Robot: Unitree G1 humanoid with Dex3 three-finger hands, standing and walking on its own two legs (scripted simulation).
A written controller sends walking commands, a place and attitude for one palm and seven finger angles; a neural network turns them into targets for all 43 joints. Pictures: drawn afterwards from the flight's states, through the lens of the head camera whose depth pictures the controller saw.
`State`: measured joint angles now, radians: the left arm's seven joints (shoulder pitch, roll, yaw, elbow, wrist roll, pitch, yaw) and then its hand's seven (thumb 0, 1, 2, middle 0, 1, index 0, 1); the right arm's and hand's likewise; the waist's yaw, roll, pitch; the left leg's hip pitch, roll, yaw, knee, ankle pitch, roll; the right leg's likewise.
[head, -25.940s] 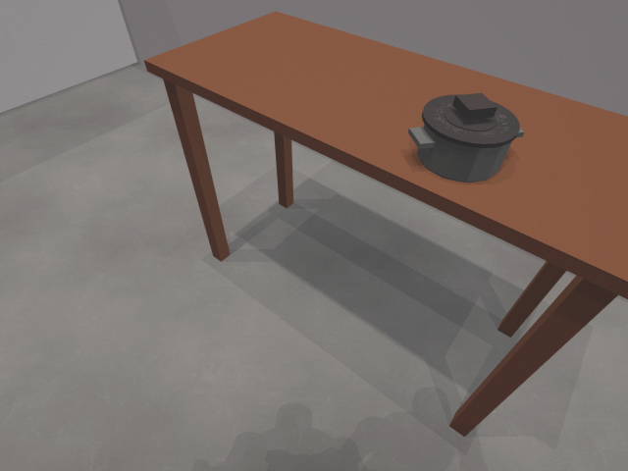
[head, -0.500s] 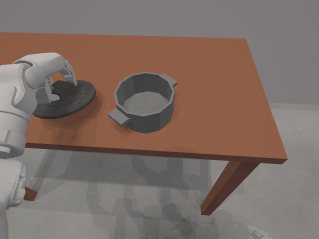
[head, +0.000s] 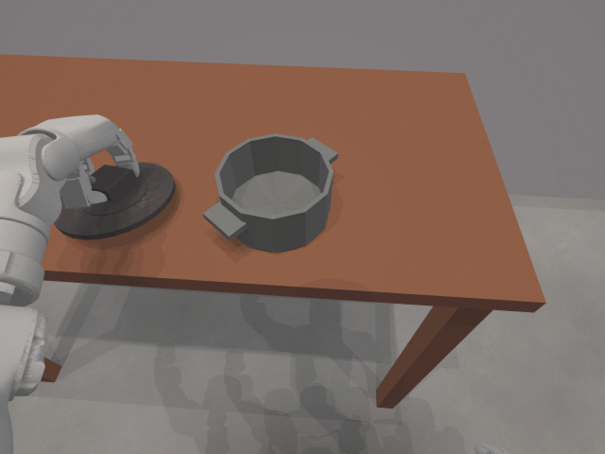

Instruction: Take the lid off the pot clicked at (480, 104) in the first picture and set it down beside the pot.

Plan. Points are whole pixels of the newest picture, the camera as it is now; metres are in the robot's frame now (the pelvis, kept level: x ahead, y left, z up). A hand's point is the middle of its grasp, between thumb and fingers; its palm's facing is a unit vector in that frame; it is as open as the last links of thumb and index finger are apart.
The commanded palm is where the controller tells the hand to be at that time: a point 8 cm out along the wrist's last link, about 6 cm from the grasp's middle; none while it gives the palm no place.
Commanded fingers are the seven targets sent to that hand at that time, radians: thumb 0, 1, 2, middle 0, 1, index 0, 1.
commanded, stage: lower the lid onto the table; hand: left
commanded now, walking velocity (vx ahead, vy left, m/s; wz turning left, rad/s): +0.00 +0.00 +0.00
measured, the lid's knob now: (108, 182) +0.46 +0.27 +0.10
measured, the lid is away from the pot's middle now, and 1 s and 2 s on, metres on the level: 0.23 0.23 0.23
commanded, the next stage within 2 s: open the fingers wide in 0.26 s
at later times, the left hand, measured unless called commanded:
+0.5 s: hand (95, 185) +0.44 +0.27 +0.11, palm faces -0.40 -0.02 -0.91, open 8.7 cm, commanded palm +0.45 +0.28 +0.17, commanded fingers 0.00 0.17 1.31 -0.95 -0.61 -0.89 -0.58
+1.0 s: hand (94, 183) +0.44 +0.27 +0.11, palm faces -0.38 -0.04 -0.92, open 9.2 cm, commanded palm +0.45 +0.27 +0.17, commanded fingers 0.00 -0.06 0.97 -0.57 -0.63 -0.56 -0.63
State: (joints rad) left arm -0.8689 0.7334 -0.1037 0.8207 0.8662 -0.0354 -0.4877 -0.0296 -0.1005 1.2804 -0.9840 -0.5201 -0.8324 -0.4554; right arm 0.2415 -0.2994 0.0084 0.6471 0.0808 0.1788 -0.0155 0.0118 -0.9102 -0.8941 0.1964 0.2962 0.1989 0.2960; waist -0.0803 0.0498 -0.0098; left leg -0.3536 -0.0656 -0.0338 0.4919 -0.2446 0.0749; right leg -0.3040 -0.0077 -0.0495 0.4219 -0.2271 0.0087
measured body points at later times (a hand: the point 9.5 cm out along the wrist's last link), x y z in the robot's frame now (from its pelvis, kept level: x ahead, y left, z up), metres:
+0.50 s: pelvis -0.01 +0.00 -0.01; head +0.04 +0.00 +0.44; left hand +0.46 +0.27 +0.16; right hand +0.04 -0.27 -0.13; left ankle +0.00 +0.07 -0.74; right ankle -0.01 -0.13 -0.74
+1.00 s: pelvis +0.00 +0.00 -0.01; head +0.05 +0.00 +0.44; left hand +0.46 +0.27 +0.16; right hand +0.06 -0.26 -0.13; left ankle +0.00 +0.07 -0.74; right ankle -0.01 -0.13 -0.74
